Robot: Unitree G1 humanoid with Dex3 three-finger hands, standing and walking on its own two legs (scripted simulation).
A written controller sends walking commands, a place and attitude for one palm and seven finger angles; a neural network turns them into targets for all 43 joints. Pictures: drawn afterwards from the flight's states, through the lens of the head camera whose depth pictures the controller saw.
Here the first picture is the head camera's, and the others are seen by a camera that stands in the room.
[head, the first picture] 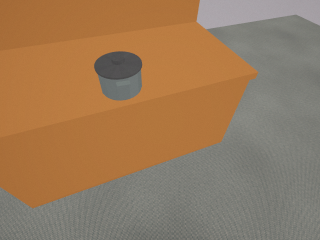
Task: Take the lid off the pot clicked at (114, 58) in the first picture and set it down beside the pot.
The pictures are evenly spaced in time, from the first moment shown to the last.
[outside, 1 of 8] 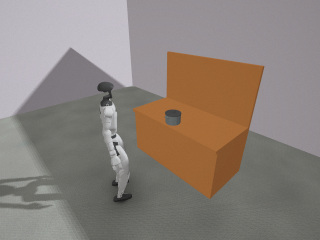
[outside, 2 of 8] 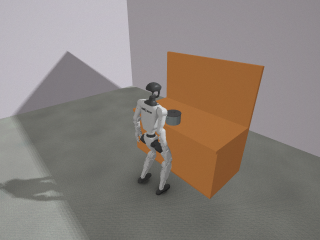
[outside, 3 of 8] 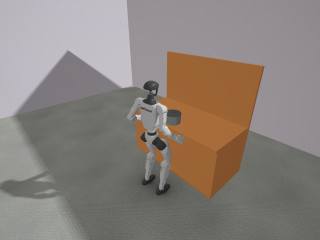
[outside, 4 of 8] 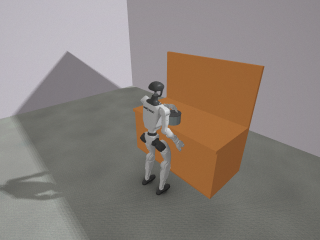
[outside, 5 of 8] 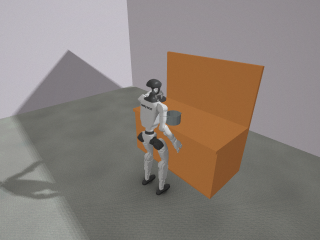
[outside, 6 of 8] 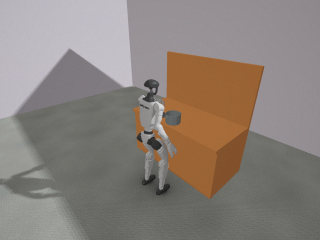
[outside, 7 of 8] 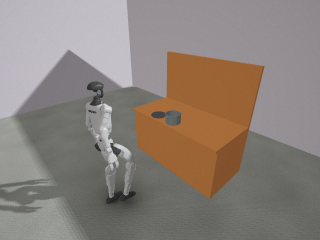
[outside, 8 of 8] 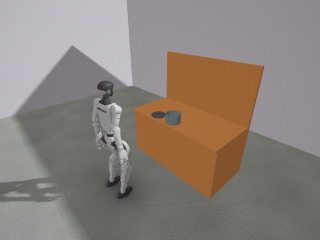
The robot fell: no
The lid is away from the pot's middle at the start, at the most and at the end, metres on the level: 0.00 0.25 0.25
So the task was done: yes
